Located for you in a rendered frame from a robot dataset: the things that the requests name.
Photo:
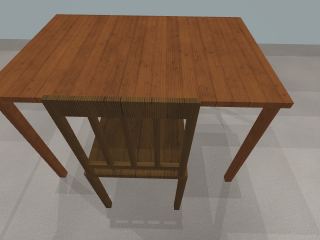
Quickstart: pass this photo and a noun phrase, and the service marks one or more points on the chair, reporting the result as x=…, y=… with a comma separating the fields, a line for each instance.
x=137, y=137

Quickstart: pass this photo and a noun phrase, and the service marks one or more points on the table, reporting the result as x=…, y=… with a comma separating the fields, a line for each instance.
x=214, y=59

